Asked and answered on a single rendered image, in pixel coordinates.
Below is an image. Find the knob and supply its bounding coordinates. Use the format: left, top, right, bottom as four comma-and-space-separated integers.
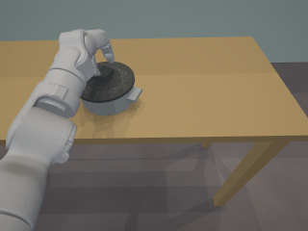
91, 64, 115, 83

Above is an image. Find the lid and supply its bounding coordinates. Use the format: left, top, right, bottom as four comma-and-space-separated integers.
80, 62, 135, 103

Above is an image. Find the left robot hand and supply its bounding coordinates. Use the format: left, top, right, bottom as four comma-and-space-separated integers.
87, 29, 115, 77

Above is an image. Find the left robot upper arm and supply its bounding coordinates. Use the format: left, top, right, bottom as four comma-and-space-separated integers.
0, 105, 77, 231

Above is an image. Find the pot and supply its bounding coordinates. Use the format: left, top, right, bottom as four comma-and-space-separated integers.
81, 86, 142, 116

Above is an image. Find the table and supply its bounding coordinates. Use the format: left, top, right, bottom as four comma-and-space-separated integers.
0, 37, 308, 207

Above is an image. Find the left robot forearm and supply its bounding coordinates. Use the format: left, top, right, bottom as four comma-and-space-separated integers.
6, 29, 97, 150

